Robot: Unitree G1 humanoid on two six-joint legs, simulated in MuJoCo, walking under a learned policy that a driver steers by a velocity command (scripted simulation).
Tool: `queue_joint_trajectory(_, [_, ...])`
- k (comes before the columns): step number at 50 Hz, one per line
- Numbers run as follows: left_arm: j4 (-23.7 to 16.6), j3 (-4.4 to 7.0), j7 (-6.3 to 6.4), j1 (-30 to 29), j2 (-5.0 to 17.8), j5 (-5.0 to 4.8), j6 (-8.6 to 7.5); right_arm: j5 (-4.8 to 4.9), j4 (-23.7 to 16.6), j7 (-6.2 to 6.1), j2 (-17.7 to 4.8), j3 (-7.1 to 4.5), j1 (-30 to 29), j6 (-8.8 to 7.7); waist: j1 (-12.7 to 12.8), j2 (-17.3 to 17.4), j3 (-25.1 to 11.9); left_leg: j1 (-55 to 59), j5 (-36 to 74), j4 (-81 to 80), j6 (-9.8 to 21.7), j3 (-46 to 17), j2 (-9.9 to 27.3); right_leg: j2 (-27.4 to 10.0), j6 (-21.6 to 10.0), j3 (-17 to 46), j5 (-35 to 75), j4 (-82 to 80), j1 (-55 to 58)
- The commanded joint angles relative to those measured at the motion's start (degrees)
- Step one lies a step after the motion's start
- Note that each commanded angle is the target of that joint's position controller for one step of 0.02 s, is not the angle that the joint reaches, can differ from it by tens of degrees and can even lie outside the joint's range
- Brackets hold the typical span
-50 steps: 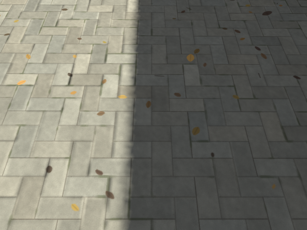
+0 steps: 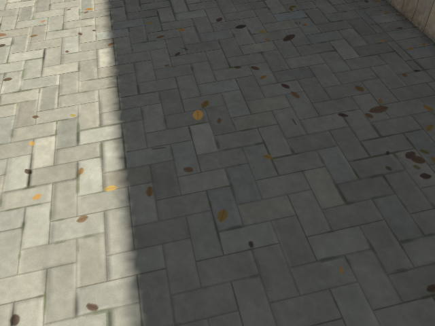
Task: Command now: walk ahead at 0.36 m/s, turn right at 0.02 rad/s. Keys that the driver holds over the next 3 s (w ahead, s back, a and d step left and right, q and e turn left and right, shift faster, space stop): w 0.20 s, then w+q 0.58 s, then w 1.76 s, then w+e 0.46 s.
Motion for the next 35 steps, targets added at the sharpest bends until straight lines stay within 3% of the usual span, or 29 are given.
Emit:
queue_joint_trajectory(1, [2.97,2.67,0.74,17.59,11.5,0.02,-1.43,-0.16,-8.05,0.67,-0.23,0.58,-10.89,-1.8,7.88,-19.94,5.59,-36.07,-12.64,21.62,2.9,2.8,-3.93,-21.06,-7.82,39.32,-30.88,-24.33,19.96])
queue_joint_trajectory(2, [2.61,2.31,0.83,13.44,9.99,0.29,-1.15,-1.26,-7.74,0.84,-4.43,-0.34,-10.87,-1.95,4.69,-11.06,9.11,-36.64,-9.25,29.92,3.87,-3.31,-0.38,-22.51,-9.86,39.61,-29.99,-23.66,14.66])
queue_joint_trajectory(3, [0.8,1.77,0.73,8.32,8.08,-0.01,-1.45,-0.82,-6.79,1.49,-4.57,-0.43,-9.55,-2.33,1.7,-6.66,8.95,-35.86,-3.56,31.9,4.07,-4.78,1.6,-19.78,-8.74,34.16,-25.46,-22.54,12.6])
queue_joint_trajectory(4, [0.1,1.47,0.69,6.04,6.93,-0.26,-1.92,-0.57,-5.66,1.98,-4.2,-0.3,-7.98,-2.73,0.29,-5.33,7.6,-34.47,0.39,31.89,3.49,-4.34,2.9,-17.1,-7.14,28.75,-18.67,-22.73,12.76])
queue_joint_trajectory(7, [1.28,0.52,1.02,7.91,4.53,-0.76,-3.27,-1.64,-4.69,2.64,-3.35,-0.05,-8.66,-2.41,0.26,-5.01,4.61,-33.23,7.42,31.78,0.77,-1.4,4.23,-12.89,-5.52,17.76,1.94,-22.13,15.34])
queue_joint_trajectory(11, [3.91,0.07,1.28,13.05,3.96,-0.95,-3.43,-1.36,-6.88,2.59,-2.05,0.53,-15.18,-1.57,1.63,-5.48,5.83,-37.51,10.54,28.87,-1.91,1.27,4.22,-11.93,-6.4,11.07,17.92,-20.94,16.66])
queue_joint_trajectory(14, [4.44,-0.23,1.46,13.17,3.44,-0.44,-3.42,-0.85,-9.03,2.66,-0.9,1.32,-20.51,-1.49,2.47,-6.18,7.67,-35.38,13.75,21.13,-1.71,2.55,2.87,-10.93,-5.73,5.44,23.78,-21.21,14.31])
queue_joint_trajectory(17, [5.12,-0.37,1.74,13.33,3.38,-0.34,-3.67,-0.7,-10.63,2.72,-0.46,1.83,-23.51,-1.55,2.67,-6.78,9.06,-30.83,15.89,13.42,0.58,4.38,1.64,-11.98,-5.22,1.68,28.3,-21.47,13.86])
queue_joint_trajectory(18, [5.27,-0.35,1.88,12.96,3.56,-0.38,-3.74,-0.77,-10.92,2.66,-0.64,1.83,-23.5,-1.62,2.25,-6.73,9.15,-29.08,15.84,11.47,1.75,5.03,1.24,-12.58,-4.95,0.61,31.66,-20.81,14.62])
queue_joint_trajectory(20, [5.17,-0.17,2.18,11.23,4.65,-0.46,-3.91,-0.87,-10.43,2.27,-1.54,1.39,-20.41,-1.93,0.05,-6.9,6.96,-23.12,14.14,9.33,4.43,6.82,-1.25,-13.29,-3.93,-2.05,49.02,-14.96,17.01])
queue_joint_trajectory(22, [4.61,0.48,2.58,9.39,6.63,-0.06,-3.28,-0.94,-7.13,1.79,-3.76,0.14,-9.14,-2.43,-4.85,-7.8,0.11,-12.8,9.87,8.56,6.95,7.93,-4.96,-13.48,-2.84,-4.27,63.54,1.43,19.01])
queue_joint_trajectory(23, [4.05,0.72,2.58,8.56,7.32,-0.16,-2.81,-1.27,-4.22,1.58,-5.17,-0.8,-0.37,-2.73,-8.46,-7.04,-4.5,-2.25,10.87,4.91,8.48,7.15,-5.83,-12.53,-1.91,-5.56,59.33,13.94,15.08])
queue_joint_trajectory(24, [2.46,0.45,2.31,8.66,6.42,-0.3,-2.81,-2.12,-2.66,0.98,-9.14,-2.26,7.33,-2.7,-10.95,-2.61,-9.41,10.5,2.55,3.14,11.4,-5.59,3.16,-10.48,-1.0,-6.12,41.44,30.74,3.28])
queue_joint_trajectory(25, [0.12,-0.48,0.85,12.97,-0.16,-1.16,-3.11,-2.23,-3.34,0.78,-14.25,-3.49,6.54,-2.28,-5.53,11.32,-14.14,24.85,-0.64,-3.63,21.71,-39.38,19.54,2.51,1.77,-3.51,-11.03,53.3,-20.27])
queue_joint_trajectory(26, [-1.41,0.59,0.62,6.36,4.92,-0.66,-3.74,0.17,-3.07,1.07,-12.96,-3.47,4.25,-1.75,-6.52,4.6,-13.08,23.15,-4.87,-10.9,21.24,-46.17,18.59,1.41,0.66,6.81,-9.41,57.28,-27.26])
queue_joint_trajectory(27, [-3.72,0.8,0.38,0.97,5.95,-1.06,-4.53,0.33,-3.89,0.78,-10.65,-2.91,-0.55,-1.77,-4.89,2.22,-4.46,15.08,-1.33,-11.79,19.08,-36.65,17.59,-2.14,0.2,6.93,-3.22,54.35,-29.82])
queue_joint_trajectory(28, [-4.05,0.73,0.5,-0.42,5.66,-0.89,-5.09,0.19,-4.05,0.77,-7.57,-2.23,-2.68,-2.07,-3.05,-2.82,-1.0,7.6,7.28,-12.83,17.12,-30.81,15.62,-4.3,0.34,6.48,0.56,49.66,-26.9])
queue_joint_trajectory(30, [-4.7,0.61,0.58,-0.05,4.2,0.42,-3.55,0.3,-3.87,0.24,-4.78,-1.3,-4.22,-2.78,0.59,-3.48,0.78,-1.86,19.42,-13.41,14.63,-22.49,10.68,-6.12,2.12,6.71,0.57,43.75,-20.08])
queue_joint_trajectory(33, [-6.32,0.35,0.14,-1.2,2.48,1.22,-0.98,0.82,-3.41,0.02,-6.36,-1.47,-1.32,-3.99,1.48,-2.0,0.9,-5.57,24.16,-14.13,14.26,-17.86,7.87,-6.58,4.78,5.11,0.13,36.88,-19.22])
queue_joint_trajectory(35, [-8.76,0.32,-0.04,-6.62,2.75,1.3,-0.32,0.88,-3.42,-0.08,-7.46,-1.71,1.03,-3.97,0.16,-1.03,2.73,-6.1,22.6,-15.48,13.23,-17.44,6.61,-6.82,6.3,3.9,4.71,31.46,-22.62])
